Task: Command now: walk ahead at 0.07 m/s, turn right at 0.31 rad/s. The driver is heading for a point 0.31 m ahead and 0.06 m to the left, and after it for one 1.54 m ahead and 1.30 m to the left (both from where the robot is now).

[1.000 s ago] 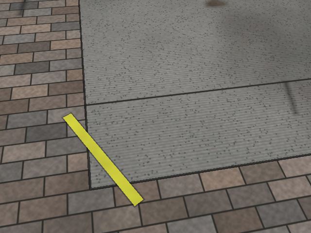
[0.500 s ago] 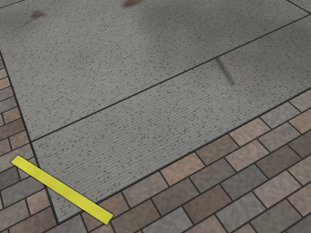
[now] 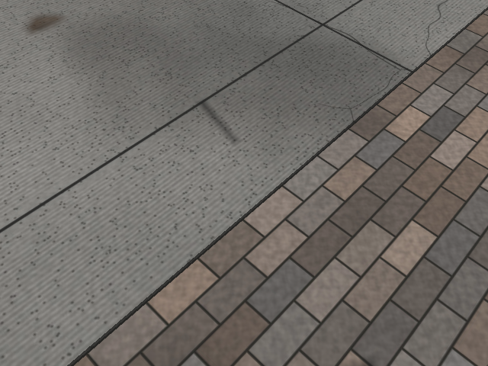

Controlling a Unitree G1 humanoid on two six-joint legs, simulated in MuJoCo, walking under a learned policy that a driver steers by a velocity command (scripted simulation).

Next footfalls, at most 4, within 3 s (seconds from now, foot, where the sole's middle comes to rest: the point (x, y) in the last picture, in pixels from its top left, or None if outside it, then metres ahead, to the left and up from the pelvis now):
0.16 right None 0.11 -0.15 -0.78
0.46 left None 0.09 0.10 -0.78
0.96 left None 0.07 0.11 -0.78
1.46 right None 0.25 -0.05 -0.78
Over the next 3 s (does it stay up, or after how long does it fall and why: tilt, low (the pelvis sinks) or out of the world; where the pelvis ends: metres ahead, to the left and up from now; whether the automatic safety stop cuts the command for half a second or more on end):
stays up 0.13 0.07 -0.01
